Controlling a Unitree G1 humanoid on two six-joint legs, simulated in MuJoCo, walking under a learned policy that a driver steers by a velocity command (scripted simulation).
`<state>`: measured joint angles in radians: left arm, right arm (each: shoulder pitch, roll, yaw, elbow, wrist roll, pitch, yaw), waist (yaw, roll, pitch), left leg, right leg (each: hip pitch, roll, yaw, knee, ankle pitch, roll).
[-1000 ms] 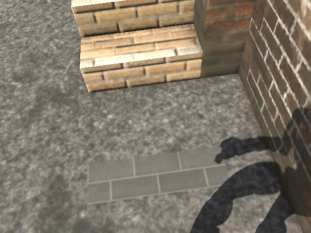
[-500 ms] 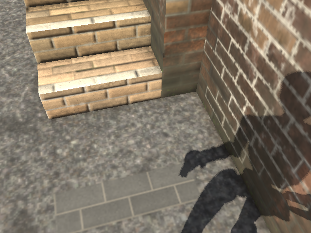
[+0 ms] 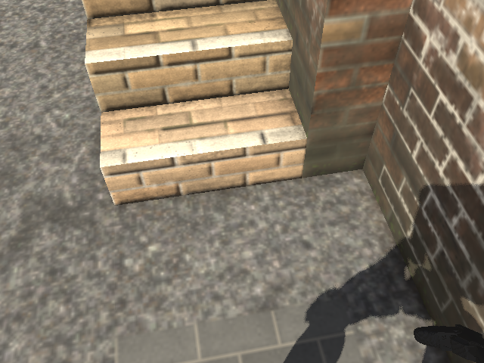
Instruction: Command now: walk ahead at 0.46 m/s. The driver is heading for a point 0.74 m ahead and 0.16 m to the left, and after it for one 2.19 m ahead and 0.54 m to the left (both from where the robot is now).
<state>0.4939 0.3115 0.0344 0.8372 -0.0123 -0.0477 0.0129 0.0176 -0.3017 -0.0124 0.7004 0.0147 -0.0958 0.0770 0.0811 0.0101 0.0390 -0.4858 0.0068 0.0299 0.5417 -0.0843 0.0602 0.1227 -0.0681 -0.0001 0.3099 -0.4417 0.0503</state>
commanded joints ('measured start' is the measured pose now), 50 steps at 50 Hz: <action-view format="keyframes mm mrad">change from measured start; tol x32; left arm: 1 -25 101 10 -84 33 -10 8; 22 -492 74 -18 -238 -4 -59 -34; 28 19 281 60 -120 147 -19 -2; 50 -139 130 50 91 36 -37 4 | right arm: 1 408 -270 -102 49 0 1 -36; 50 31 -53 -27 29 -72 49 -9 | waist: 1 -255 55 -261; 2 -149 374 -396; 20 -182 9 82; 28 28 -279 -362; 50 -77 -135 -3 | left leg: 1 678 164 -232 17 -116 120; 3 767 360 -839 -336 -542 250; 10 264 184 -244 -406 15 205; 26 576 143 -92 -3 623 106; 29 -121 -113 -164 729 -436 20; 50 49 0 60 -7 -84 61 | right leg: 1 -439 -75 -18 635 493 -92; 2 -737 118 64 960 -155 -46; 22 -712 -11 2 182 398 -53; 26 -335 64 -58 112 363 -132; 29 124 -361 645 -25 151 -337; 50 -79 -191 -229 64 783 -116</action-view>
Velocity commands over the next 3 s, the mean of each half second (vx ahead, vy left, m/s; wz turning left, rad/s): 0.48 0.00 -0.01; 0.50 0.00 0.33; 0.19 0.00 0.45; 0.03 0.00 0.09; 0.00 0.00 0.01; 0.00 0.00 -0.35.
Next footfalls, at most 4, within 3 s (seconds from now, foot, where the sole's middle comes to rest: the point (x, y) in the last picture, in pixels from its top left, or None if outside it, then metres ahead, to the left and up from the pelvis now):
0.02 left None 0.16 0.12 -0.76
0.52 right None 0.45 -0.08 -0.76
1.04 left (195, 285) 0.67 0.23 -0.76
1.56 right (252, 262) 0.76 0.07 -0.76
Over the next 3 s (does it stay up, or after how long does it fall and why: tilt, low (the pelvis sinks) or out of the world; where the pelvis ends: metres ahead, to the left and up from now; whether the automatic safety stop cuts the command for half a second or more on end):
stays up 0.66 0.13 0.02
